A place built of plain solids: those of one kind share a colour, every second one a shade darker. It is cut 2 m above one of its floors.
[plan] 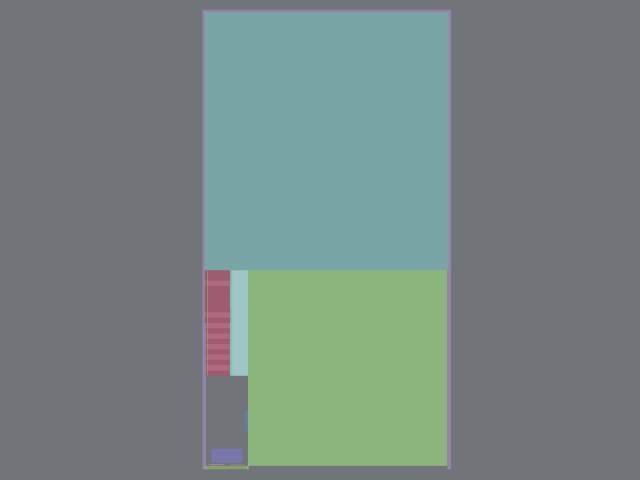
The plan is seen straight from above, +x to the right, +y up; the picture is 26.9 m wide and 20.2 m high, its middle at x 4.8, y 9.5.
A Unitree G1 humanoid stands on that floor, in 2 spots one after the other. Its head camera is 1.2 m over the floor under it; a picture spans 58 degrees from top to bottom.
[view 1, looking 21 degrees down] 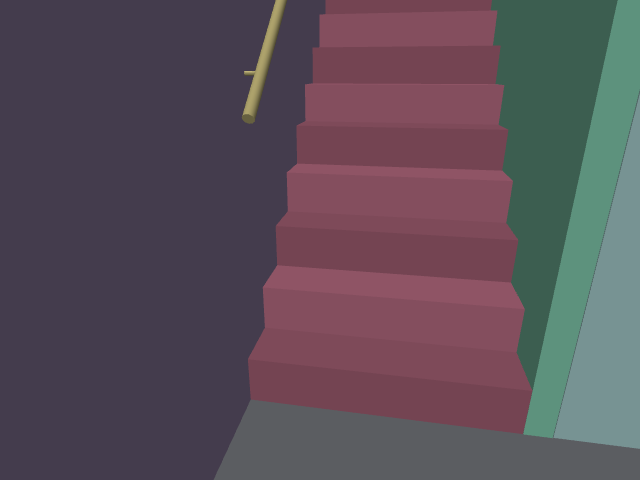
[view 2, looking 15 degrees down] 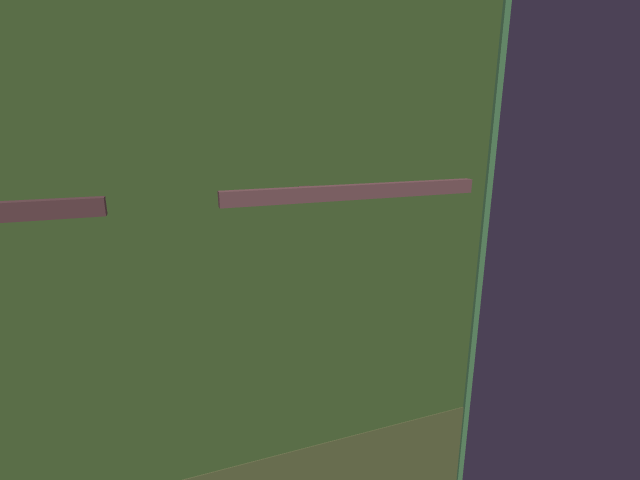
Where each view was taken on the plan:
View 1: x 0.51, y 2.49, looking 100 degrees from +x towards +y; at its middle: stair_step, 1.90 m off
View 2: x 0.89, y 1.00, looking -110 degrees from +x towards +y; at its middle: window_wall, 1.10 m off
